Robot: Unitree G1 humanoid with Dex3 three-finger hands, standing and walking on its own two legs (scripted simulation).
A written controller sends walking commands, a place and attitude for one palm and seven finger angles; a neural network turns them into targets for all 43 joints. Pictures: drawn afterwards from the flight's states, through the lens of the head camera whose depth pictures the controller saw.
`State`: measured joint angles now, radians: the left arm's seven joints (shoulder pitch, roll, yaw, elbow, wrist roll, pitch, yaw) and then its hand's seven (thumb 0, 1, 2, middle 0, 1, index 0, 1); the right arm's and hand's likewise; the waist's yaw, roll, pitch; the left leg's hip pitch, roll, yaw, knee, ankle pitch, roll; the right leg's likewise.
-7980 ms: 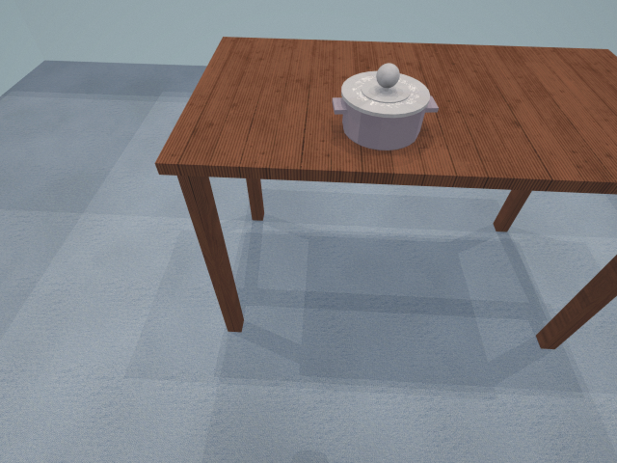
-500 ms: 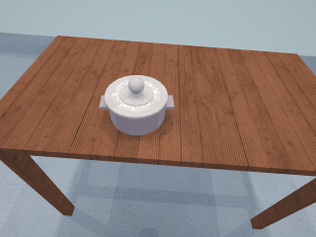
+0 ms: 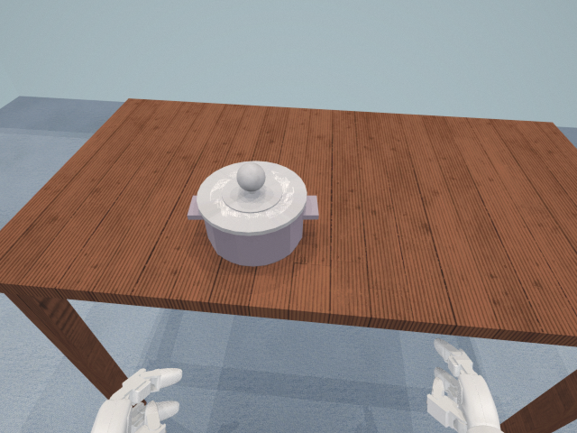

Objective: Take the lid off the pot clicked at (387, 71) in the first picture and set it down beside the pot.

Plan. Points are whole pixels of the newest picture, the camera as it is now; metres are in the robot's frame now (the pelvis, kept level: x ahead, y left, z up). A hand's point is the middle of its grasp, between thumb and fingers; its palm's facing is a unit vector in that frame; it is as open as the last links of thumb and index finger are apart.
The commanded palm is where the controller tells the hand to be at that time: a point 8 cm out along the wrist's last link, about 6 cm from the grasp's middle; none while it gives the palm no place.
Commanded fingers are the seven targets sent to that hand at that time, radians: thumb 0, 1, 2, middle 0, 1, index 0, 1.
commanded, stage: lift the closed hand beside the body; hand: left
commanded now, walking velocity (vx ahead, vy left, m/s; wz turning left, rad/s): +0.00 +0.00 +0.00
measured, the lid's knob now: (251, 177) +0.47 +0.10 +0.13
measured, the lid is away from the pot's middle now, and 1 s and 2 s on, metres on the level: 0.00 0.00 0.00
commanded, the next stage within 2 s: raise the hand higher, near the body in 0.28 s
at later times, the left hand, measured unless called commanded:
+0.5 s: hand (120, 404) +0.14 +0.21 +0.05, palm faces +0.28 -0.85 -0.44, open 3.1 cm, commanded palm +0.09 +0.24 +0.09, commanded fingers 0.00 0.90 0.90 -1.30 -1.50 -1.30 -1.50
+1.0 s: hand (100, 362) +0.16 +0.21 +0.12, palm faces +0.34 -0.83 -0.44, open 3.1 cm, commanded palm +0.12 +0.25 +0.15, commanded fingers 0.00 0.90 0.90 -1.30 -1.50 -1.30 -1.50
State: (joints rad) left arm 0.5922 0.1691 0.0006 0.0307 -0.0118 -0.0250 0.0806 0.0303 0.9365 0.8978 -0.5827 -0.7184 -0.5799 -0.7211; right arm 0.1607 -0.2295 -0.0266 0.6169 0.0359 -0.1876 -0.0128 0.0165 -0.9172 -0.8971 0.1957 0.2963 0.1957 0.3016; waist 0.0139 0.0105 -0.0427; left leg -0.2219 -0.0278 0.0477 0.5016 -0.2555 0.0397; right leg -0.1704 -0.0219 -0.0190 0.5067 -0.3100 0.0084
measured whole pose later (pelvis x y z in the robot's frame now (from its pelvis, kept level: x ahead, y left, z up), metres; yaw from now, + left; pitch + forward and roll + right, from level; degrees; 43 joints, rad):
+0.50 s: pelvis +0.02 -0.04 +0.00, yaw +1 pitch -1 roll +0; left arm 0.73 0.29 0.19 -0.28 -0.03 -0.06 0.06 0.02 0.90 0.90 -1.28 -1.48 -1.28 -1.48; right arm 0.19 -0.19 0.00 0.64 0.02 -0.12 -0.07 0.01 -0.90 -0.90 0.20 0.30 0.20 0.30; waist 0.06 0.06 -0.01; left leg -0.18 0.01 0.01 0.47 -0.26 -0.01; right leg -0.11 0.02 -0.06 0.45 -0.32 -0.04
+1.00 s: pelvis +0.02 -0.03 +0.00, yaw +1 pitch -3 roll +0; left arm 0.66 0.32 0.24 -0.44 -0.04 -0.09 0.06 0.02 0.90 0.90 -1.30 -1.50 -1.30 -1.50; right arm 0.15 -0.19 0.01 0.59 0.01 -0.13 -0.07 0.01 -0.90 -0.90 0.20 0.30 0.20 0.30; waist 0.08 0.06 0.00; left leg -0.15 0.00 0.01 0.45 -0.25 0.00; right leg -0.07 0.02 -0.06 0.41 -0.30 -0.03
